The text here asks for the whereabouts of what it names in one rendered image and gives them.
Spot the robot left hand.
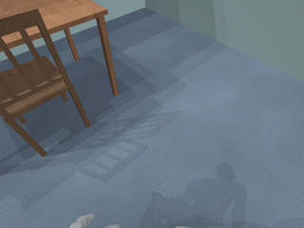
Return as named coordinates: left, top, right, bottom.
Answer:
left=69, top=214, right=95, bottom=228

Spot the chair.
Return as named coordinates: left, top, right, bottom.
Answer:
left=0, top=7, right=91, bottom=157

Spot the table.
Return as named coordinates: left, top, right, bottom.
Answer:
left=0, top=0, right=119, bottom=96

